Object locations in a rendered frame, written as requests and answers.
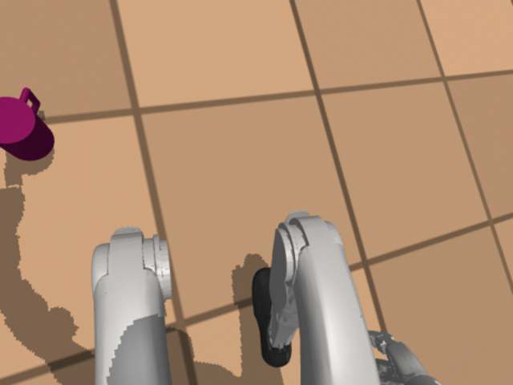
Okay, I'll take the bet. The mug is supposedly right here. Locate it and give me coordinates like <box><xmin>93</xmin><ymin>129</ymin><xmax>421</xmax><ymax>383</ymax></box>
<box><xmin>0</xmin><ymin>87</ymin><xmax>55</xmax><ymax>161</ymax></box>

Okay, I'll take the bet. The right robot foot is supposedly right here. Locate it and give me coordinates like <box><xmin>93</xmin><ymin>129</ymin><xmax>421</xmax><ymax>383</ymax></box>
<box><xmin>252</xmin><ymin>267</ymin><xmax>292</xmax><ymax>367</ymax></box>

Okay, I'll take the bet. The right robot hand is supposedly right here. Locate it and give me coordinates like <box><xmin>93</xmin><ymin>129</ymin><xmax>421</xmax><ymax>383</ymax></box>
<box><xmin>368</xmin><ymin>330</ymin><xmax>428</xmax><ymax>385</ymax></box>

